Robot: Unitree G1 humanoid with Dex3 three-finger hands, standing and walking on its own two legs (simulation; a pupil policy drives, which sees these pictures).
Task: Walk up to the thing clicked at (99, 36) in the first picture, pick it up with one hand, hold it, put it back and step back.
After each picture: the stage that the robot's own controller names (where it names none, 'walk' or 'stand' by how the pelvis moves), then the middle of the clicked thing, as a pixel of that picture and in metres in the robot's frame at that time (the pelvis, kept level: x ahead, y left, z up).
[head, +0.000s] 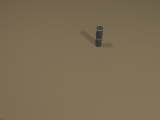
stand; (99, 37) +1.37 -0.12 -0.65
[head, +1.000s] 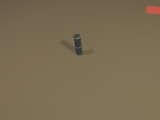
walk; (78, 45) +1.24 +0.19 -0.63
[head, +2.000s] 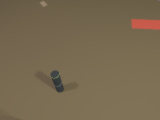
walk; (57, 82) +0.74 +0.31 -0.64
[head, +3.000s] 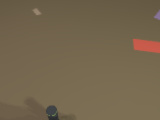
walk; (53, 117) +0.45 +0.21 -0.63
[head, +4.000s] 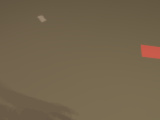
stand; out of the picture +0.36 +0.22 -0.65
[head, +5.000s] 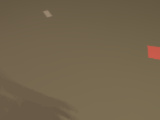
stand; out of the picture +0.34 +0.18 -0.65
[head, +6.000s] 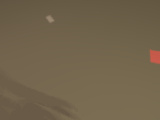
stand; out of the picture +0.33 +0.18 -0.66
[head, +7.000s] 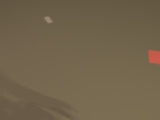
stand; out of the picture +0.32 +0.20 -0.66
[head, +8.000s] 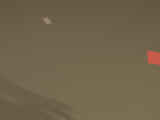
stand; out of the picture +0.31 +0.20 -0.66
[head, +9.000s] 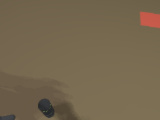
go down; (47, 109) +0.35 +0.20 -0.55
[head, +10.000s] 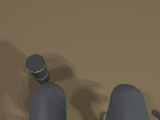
go down; (39, 71) +0.40 +0.21 -0.27
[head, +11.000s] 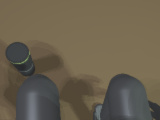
close in; (23, 62) +0.40 +0.23 -0.22
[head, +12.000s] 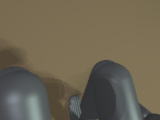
close; out of the picture +0.39 +0.25 -0.15
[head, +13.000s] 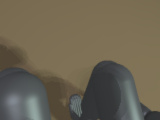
lift; out of the picture +0.38 +0.26 -0.15
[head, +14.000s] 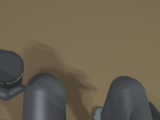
lift; (9, 76) +0.30 +0.25 -0.06
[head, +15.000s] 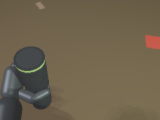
hold; (37, 83) +0.31 +0.16 +0.07
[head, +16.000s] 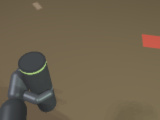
hold; (41, 86) +0.32 +0.16 +0.03
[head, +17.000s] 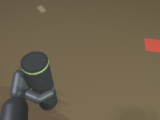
crouch; (42, 85) +0.32 +0.16 +0.03
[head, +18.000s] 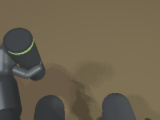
crouch; (29, 59) +0.40 +0.18 -0.04
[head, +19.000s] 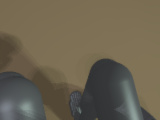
lower; out of the picture +0.40 +0.26 -0.16
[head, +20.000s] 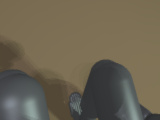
lower; out of the picture +0.38 +0.27 -0.16
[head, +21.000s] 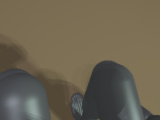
lower; out of the picture +0.37 +0.27 -0.16
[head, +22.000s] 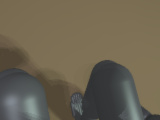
lower; out of the picture +0.36 +0.26 -0.16
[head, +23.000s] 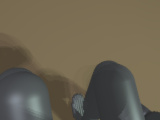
loosen; out of the picture +0.36 +0.25 -0.16
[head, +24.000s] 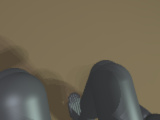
withdraw; out of the picture +0.37 +0.25 -0.16
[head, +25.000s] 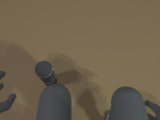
walk; (47, 76) +0.39 +0.20 -0.32
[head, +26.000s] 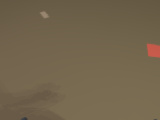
stand; out of the picture +0.31 +0.18 -0.59
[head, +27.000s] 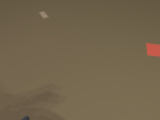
stand; out of the picture +0.31 +0.19 -0.59
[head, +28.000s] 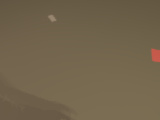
stand; out of the picture +0.32 +0.18 -0.64
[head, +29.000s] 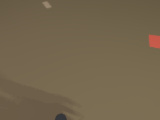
walk; out of the picture +0.35 +0.16 -0.63
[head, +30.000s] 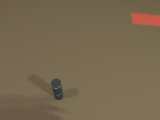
walk; (57, 90) +0.55 +0.19 -0.64
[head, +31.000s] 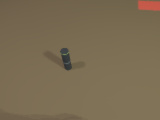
walk; (66, 59) +0.88 +0.26 -0.63
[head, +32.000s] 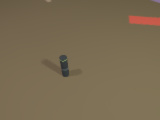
stand; (64, 66) +0.95 +0.22 -0.64
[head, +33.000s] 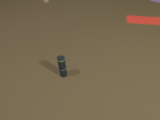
stand; (62, 66) +0.96 +0.24 -0.66
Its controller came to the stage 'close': yes
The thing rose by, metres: 0.69
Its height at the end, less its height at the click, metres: +0.00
